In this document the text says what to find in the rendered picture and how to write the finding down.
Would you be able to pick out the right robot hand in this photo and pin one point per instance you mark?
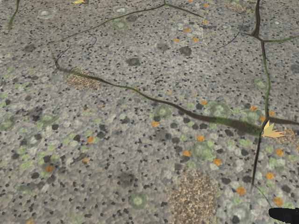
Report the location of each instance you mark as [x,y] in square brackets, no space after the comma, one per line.
[287,215]

